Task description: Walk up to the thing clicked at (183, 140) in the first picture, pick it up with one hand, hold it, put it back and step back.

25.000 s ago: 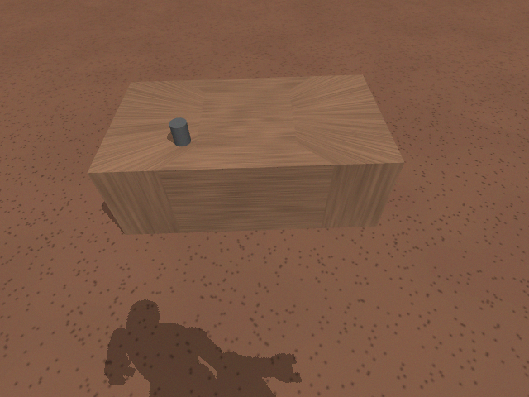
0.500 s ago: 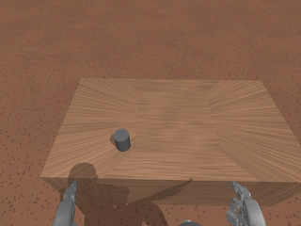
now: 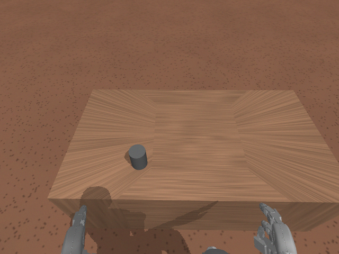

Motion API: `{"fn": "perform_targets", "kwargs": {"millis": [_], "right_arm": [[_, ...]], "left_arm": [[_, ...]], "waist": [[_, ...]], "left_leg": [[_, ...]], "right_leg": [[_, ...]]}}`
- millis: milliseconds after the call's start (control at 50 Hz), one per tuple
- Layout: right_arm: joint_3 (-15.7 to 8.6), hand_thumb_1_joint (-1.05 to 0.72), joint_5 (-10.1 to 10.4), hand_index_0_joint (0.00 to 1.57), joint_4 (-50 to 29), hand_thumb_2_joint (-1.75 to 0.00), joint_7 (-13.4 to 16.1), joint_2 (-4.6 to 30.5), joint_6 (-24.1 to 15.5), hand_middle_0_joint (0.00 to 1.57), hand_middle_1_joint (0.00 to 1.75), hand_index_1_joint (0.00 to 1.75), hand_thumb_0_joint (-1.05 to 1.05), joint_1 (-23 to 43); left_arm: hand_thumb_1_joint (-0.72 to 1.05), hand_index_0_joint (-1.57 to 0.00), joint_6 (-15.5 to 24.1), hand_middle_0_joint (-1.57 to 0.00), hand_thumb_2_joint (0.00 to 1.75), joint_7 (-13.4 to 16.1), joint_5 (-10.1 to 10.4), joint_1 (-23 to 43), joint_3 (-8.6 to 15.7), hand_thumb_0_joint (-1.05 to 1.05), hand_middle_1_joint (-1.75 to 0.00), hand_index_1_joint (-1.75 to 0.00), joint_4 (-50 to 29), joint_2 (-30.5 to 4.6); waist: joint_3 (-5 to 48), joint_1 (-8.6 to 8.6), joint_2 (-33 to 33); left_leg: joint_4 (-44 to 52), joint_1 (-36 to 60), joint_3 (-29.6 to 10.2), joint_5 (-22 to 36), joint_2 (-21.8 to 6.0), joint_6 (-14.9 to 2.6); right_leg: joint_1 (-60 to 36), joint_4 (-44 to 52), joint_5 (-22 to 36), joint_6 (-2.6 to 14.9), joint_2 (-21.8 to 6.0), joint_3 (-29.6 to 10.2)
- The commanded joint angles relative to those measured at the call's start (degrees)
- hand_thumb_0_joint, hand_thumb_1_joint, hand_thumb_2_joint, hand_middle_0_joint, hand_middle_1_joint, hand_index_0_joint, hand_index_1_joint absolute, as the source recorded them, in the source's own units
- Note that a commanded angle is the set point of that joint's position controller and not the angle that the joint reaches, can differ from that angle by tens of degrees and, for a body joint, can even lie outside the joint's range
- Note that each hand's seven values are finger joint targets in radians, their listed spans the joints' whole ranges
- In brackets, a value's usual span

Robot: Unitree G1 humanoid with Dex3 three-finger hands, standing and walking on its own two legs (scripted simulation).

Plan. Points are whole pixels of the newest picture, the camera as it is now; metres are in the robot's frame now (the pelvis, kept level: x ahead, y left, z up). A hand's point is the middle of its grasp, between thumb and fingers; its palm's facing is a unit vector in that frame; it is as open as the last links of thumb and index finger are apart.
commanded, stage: stand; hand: left
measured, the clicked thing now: (138, 157) +0.53 +0.15 -0.26
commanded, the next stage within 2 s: none
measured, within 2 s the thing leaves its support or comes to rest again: neither
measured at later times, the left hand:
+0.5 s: hand out of the picture +0.07 +0.25 -0.12, palm faces +0.01 -0.93 -0.37, open 8.0 cm
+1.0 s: hand out of the picture +0.05 +0.24 -0.10, palm faces +0.05 -0.93 -0.36, open 7.4 cm
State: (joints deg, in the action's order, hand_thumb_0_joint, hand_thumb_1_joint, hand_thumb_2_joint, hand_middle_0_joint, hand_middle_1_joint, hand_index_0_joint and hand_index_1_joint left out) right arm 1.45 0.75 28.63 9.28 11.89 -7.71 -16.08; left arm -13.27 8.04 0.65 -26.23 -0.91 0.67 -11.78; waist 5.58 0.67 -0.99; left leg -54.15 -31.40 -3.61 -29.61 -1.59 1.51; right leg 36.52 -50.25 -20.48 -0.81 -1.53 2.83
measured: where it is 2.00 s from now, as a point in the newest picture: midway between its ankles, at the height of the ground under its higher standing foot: outside the picture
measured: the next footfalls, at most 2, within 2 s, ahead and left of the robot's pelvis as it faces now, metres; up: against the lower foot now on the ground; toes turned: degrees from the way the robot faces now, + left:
none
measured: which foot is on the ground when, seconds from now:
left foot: down 0.00-1.00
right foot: down 0.00-1.00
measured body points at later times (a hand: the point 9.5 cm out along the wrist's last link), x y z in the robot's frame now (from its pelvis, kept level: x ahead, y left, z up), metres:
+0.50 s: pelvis +0.01 +0.00 +0.03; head +0.02 +0.00 +0.48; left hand +0.06 +0.30 -0.09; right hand +0.09 -0.30 -0.10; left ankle -0.02 +0.13 -0.69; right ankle +0.05 -0.13 -0.69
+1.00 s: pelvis +0.00 -0.01 +0.05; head -0.01 -0.02 +0.50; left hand +0.05 +0.29 -0.07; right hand +0.08 -0.30 -0.09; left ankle -0.02 +0.13 -0.69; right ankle +0.05 -0.13 -0.69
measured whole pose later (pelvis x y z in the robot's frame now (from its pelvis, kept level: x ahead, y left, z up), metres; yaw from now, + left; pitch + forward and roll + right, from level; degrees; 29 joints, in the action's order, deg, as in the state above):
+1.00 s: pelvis +0.00 -0.01 +0.05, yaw +2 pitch -4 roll +0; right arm -0.5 -1.3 61.9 0.7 18.8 0.0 -10.3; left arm 0.5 0.4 -1.0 -7.8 0.5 64.9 -18.6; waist -2.8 -0.9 -1.6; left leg -23.8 -4.7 -4.6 -14.9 -0.7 2.1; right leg 10.4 -24.2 -9.4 -0.2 -2.6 4.5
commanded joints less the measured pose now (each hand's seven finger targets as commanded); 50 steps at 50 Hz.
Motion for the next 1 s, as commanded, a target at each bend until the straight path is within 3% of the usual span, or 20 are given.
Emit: {"fn": "perform_targets", "kwargs": {"millis": [0, 20, 40, 60, 80, 100, 140, 200, 240, 300, 420, 480, 540, 780, 860, 980], "right_arm": [[-2.71, -0.90, -0.19, 0.20, -8.57, -0.90, 0.75, 6.46, -3.73, 0.20, 0.30, 0.30, 0.00, 4.15], [-2.62, -0.90, -0.24, 0.20, -8.54, -0.90, 0.75, 6.32, -3.77, 0.20, 0.30, 0.30, 0.00, 3.87], [-2.75, -0.90, -0.26, 0.20, -8.52, -0.90, 0.88, 6.37, -3.88, 0.20, 0.30, 0.30, 0.00, 3.99], [-5.41, -0.90, -6.93, 0.20, 4.06, -0.90, -2.53, 15.41, 0.47, 0.20, 0.30, 0.30, 0.00, 5.09], [-6.02, -0.90, -7.31, 0.20, 5.93, -0.90, -3.94, 15.90, 2.35, 0.20, 0.30, 0.30, 0.00, 3.54], [-5.76, -0.90, -7.16, 0.20, 6.25, -0.90, -4.59, 14.91, 3.22, 0.20, 0.30, 0.30, 0.00, 3.65], [-5.49, -0.90, -5.69, 0.20, 6.38, -0.90, -5.95, 14.66, 3.92, 0.20, 0.30, 0.30, 0.00, 4.61], [-6.08, -0.90, -3.84, 0.20, 8.28, -0.90, -7.64, 15.58, 4.19, 0.20, 0.30, 0.30, 0.00, 5.34], [-6.13, -0.90, -3.90, 0.20, 9.95, -0.90, -8.15, 15.49, 4.55, 0.20, 0.30, 0.30, 0.00, 6.15], [-6.19, -0.90, -3.97, 0.20, 12.52, -0.90, -8.41, 15.70, 4.91, 0.20, 0.30, 0.30, 0.00, 5.58], [-6.33, -0.90, -3.19, 0.20, 17.89, -0.90, -8.07, 16.60, 5.51, 0.20, 0.30, 0.30, 0.00, 4.04], [-5.91, -0.90, -2.91, 0.20, 20.35, -0.90, -7.83, 16.59, 5.82, 0.20, 0.30, 0.30, 0.00, 2.89], [-5.55, -0.90, -2.57, 0.20, 22.77, -0.90, -7.67, 17.18, 6.12, 0.20, 0.30, 0.30, 0.00, 3.33], [-4.38, -0.90, -2.02, 0.20, 28.56, -0.90, -7.73, 17.69, 6.42, 0.20, 0.30, 0.30, 0.00, 5.83], [-4.17, -0.90, -1.93, 0.20, 29.48, -0.90, -7.85, 17.80, 6.34, 0.20, 0.30, 0.30, 0.00, 7.13], [-4.30, -0.90, -2.03, 0.20, 30.70, -0.90, -8.08, 17.63, 6.79, 0.20, 0.30, 0.30, 0.00, 7.07]], "left_arm": [[-0.27, -0.20, 2.92, -0.20, 0.35, 0.62, -0.84, 0.20, 2.85, 0.00, -0.30, -0.30, -8.61, -4.70], [-0.19, -0.20, 3.24, -0.20, 0.43, 0.66, -0.59, 2.84, 3.35, 0.00, -0.30, -0.30, -12.51, -5.88], [-0.11, -0.20, 3.18, -0.20, 0.51, 0.65, -0.74, 1.95, 3.23, 0.00, -0.30, -0.30, -11.51, -5.40], [-0.03, -0.20, 8.80, -0.20, 0.59, -2.64, -6.03, 9.28, 6.65, 0.00, -0.30, -0.30, 8.60, -14.30], [0.05, -0.20, 10.97, -0.20, 0.67, -4.10, -6.80, 6.85, 6.90, 0.00, -0.30, -0.30, 14.77, -14.32], [0.13, -0.20, 12.27, -0.20, 0.75, -4.88, -6.66, 7.19, 6.70, 0.00, -0.30, -0.30, 16.79, -14.20], [0.29, -0.20, 13.81, -0.20, 0.90, -6.22, -5.28, 8.87, 5.77, 0.00, -0.30, -0.30, 20.26, -14.12], [0.53, -0.20, 14.85, -0.20, 0.90, -7.19, -4.05, 10.83, 5.39, 0.00, -0.30, -0.30, 26.29, -14.75], [0.69, -0.20, 15.16, -0.20, 0.90, -7.45, -3.90, 12.56, 5.47, 0.00, -0.30, -0.30, 30.13, -15.31], [0.90, -0.20, 15.62, -0.20, 0.90, -7.35, -3.87, 14.11, 5.74, 0.00, -0.30, -0.30, 34.99, -16.22], [0.90, -0.20, 15.95, -0.20, 0.90, -6.68, -3.02, 13.93, 5.47, 0.00, -0.30, -0.30, 43.51, -16.92], [0.90, -0.20, 15.64, -0.20, 0.90, -6.34, -2.46, 14.63, 5.29, 0.00, -0.30, -0.30, 47.07, -17.69], [0.90, -0.20, 15.37, -0.20, 0.90, -6.10, -2.15, 14.37, 4.95, 0.00, -0.30, -0.30, 50.47, -18.00], [0.90, -0.20, 15.09, -0.20, 0.90, -6.44, -1.93, 18.60, 3.85, 0.00, -0.30, -0.30, 58.81, -18.55], [0.90, -0.20, 15.26, -0.20, 0.90, -6.63, -1.75, 19.60, 3.72, 0.00, -0.30, -0.30, 60.29, -18.42], [0.90, -0.20, 15.09, -0.20, 0.90, -6.81, -1.92, 21.21, 3.86, 0.00, -0.30, -0.30, 61.99, -18.93]], "waist": [[3.80, 0.38, 0.13], [4.63, 0.23, -0.58], [6.29, 0.60, -0.16], [-1.75, -1.44, 0.55], [1.64, -1.90, 0.62], [1.79, -1.62, 1.49], [0.13, -1.62, -0.31], [-1.36, -2.03, -0.59], [-3.56, -2.07, -1.16], [-3.66, -1.53, -0.50], [-2.36, -1.39, -0.56], [-1.92, -0.77, 0.37], [-3.01, -1.23, -0.01], [-7.80, -1.52, 0.12], [-7.68, -1.68, -0.60], [-8.81, -1.47, 0.97]], "left_leg": [[10.46, -4.02, 2.91, 7.54, 2.20, -2.06], [10.23, -3.71, 3.10, 8.36, 2.24, -2.08], [9.81, -2.96, 3.04, 10.12, 2.28, -2.01], [12.14, 1.10, -2.10, 19.50, -0.68, -3.05], [10.69, 2.47, -1.34, 18.76, -0.97, -4.57], [10.74, 3.77, -1.45, 18.53, -0.71, -5.40], [14.35, 4.89, -2.92, 13.10, -0.81, -5.98], [16.69, 4.40, -3.73, 7.81, -0.82, -5.18], [18.46, 3.64, -4.39, 5.36, -0.72, -5.37], [19.47, 6.29, -4.50, 8.91, -0.93, -5.25], [20.97, 11.60, -4.52, 19.37, -1.61, -4.60], [22.30, 13.97, -4.12, 22.81, -1.66, -4.17], [24.42, 14.88, -4.54, 23.98, -2.19, -3.91], [33.71, 17.65, -4.59, 20.37, -3.11, -2.77], [35.66, 18.40, -4.75, 20.67, -3.50, -2.73], [36.87, 18.54, -3.92, 16.50, -3.16, -2.61]], "right_leg": [[-9.52, 8.31, 2.50, 0.79, 0.94, 1.13], [-9.75, 8.43, 3.37, 0.76, 0.89, 1.05], [-10.70, 8.17, 4.95, 0.75, 0.92, 1.09], [-15.53, 6.33, 7.37, 4.49, -2.33, -3.16], [-16.30, 7.15, 7.27, 5.81, -3.49, -4.38], [-15.67, 7.42, 7.87, 6.38, -3.74, -5.54], [-14.43, 8.23, 3.02, 5.76, -3.25, -5.12], [-15.34, 11.38, -0.19, 5.07, -3.35, -5.21], [-15.83, 13.03, -1.97, 4.54, -3.34, -5.71], [-17.37, 14.23, 0.89, 4.36, -3.86, -6.00], [-22.49, 15.81, 13.82, 4.32, -4.85, -5.10], [-24.79, 17.23, 17.59, 4.56, -5.80, -5.49], [-26.84, 19.21, 18.59, 4.03, -5.87, -4.67], [-30.57, 28.23, 10.97, 2.40, -5.99, -4.54], [-31.88, 29.58, 12.77, 2.00, -6.08, -4.37], [-31.00, 32.74, 5.55, 1.66, -6.06, -5.05]]}}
